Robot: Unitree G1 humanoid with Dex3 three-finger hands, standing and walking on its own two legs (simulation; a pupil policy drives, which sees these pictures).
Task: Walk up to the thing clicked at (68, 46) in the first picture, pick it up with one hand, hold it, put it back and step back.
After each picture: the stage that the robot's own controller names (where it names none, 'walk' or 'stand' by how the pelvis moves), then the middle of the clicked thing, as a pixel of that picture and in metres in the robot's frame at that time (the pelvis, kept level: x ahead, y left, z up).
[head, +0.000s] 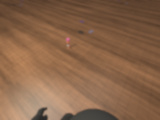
stand; (68, 43) +1.53 +0.49 -0.66
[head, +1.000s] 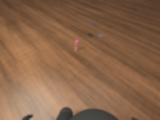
walk; (76, 45) +1.42 +0.24 -0.63
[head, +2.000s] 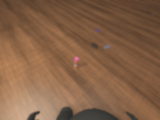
walk; (76, 63) +0.92 +0.16 -0.64
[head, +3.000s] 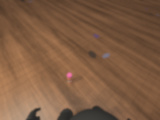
walk; (69, 78) +0.61 +0.20 -0.65
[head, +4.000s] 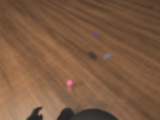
walk; (69, 85) +0.46 +0.18 -0.64
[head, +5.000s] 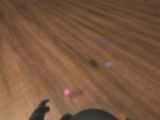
stand; (67, 95) +0.38 +0.22 -0.65
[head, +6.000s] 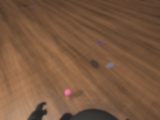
stand; (68, 95) +0.37 +0.21 -0.65
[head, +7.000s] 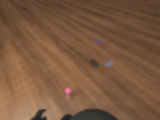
stand; (68, 93) +0.41 +0.22 -0.66
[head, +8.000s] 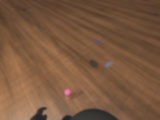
stand; (68, 95) +0.39 +0.23 -0.66
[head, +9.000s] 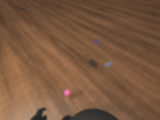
go down; (67, 95) +0.38 +0.23 -0.66
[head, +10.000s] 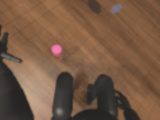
go down; (58, 53) +0.47 +0.22 -0.30
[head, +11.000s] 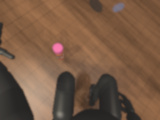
approach; (59, 53) +0.48 +0.22 -0.27
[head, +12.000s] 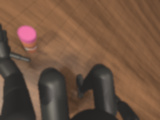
close in; (29, 42) +0.47 +0.27 -0.17
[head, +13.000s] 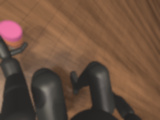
close; (14, 40) +0.47 +0.28 -0.17
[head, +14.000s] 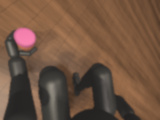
lift; (26, 43) +0.43 +0.27 -0.17
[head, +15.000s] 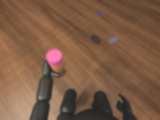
lift; (58, 66) +0.34 +0.19 +0.04
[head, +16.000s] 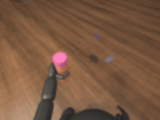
hold; (62, 69) +0.33 +0.17 +0.07
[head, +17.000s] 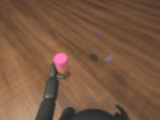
hold; (63, 69) +0.33 +0.17 +0.05
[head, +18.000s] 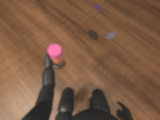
crouch; (58, 59) +0.41 +0.19 -0.02
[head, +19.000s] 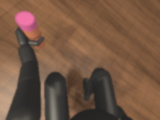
lower; (34, 34) +0.53 +0.25 -0.07
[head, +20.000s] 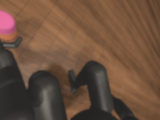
lower; (7, 34) +0.49 +0.28 -0.18
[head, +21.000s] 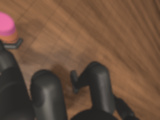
lower; (9, 36) +0.48 +0.30 -0.18
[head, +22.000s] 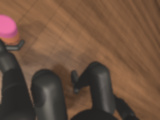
lower; (11, 37) +0.47 +0.29 -0.17
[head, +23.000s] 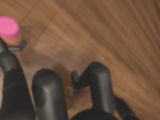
lower; (13, 38) +0.47 +0.29 -0.18
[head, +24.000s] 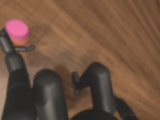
open; (20, 40) +0.47 +0.27 -0.18
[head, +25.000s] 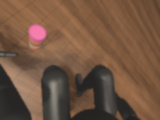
stand; (36, 40) +0.46 +0.26 -0.19
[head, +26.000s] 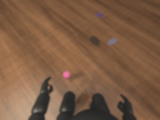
stand; (67, 77) +0.42 +0.20 -0.51
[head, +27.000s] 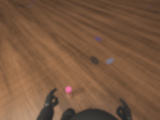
stand; (69, 92) +0.41 +0.19 -0.60
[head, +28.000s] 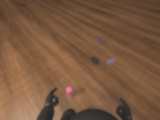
stand; (69, 93) +0.40 +0.19 -0.60
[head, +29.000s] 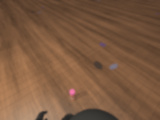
stand; (72, 95) +0.42 +0.18 -0.65
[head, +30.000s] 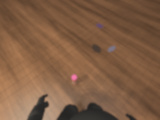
walk; (74, 80) +0.47 +0.13 -0.64
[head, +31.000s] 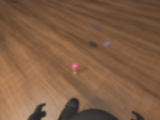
walk; (75, 69) +0.70 +0.23 -0.63
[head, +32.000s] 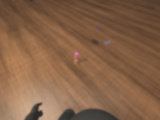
stand; (76, 58) +1.02 +0.23 -0.63
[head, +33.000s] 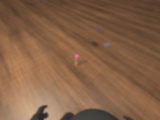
stand; (76, 60) +1.03 +0.22 -0.65
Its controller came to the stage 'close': yes
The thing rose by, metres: 0.69
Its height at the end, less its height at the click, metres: +0.00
